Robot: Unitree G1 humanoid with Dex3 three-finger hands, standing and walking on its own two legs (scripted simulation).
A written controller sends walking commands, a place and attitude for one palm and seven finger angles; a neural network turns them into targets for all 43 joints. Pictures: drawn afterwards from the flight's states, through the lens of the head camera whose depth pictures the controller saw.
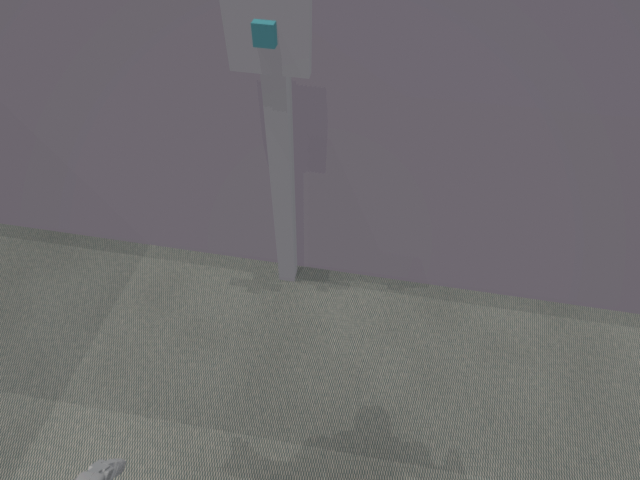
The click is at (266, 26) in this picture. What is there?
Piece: button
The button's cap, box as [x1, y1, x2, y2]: [251, 19, 276, 48]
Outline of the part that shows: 253,19 251,22 253,46 274,48 276,45 275,21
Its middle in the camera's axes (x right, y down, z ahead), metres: -0.11 -0.41 +0.78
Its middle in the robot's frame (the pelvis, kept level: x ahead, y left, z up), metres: +0.88 +0.16 +0.16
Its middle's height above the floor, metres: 0.93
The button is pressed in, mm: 0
